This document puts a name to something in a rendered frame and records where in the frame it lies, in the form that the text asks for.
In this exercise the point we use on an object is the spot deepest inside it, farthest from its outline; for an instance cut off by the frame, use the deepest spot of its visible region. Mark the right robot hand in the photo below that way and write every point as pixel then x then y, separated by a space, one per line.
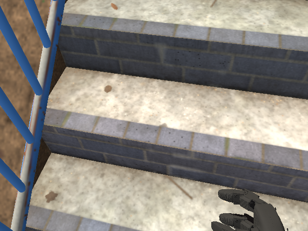
pixel 265 217

